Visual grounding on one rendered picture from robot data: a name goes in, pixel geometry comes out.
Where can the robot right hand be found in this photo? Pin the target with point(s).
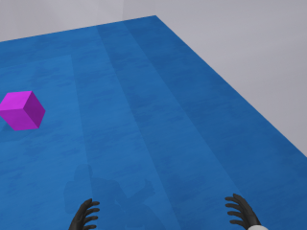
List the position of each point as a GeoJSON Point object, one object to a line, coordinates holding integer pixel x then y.
{"type": "Point", "coordinates": [246, 214]}

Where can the carton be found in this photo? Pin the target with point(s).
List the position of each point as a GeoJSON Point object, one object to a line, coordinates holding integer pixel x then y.
{"type": "Point", "coordinates": [22, 110]}

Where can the robot left hand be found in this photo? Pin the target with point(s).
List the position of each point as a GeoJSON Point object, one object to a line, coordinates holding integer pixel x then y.
{"type": "Point", "coordinates": [79, 220]}

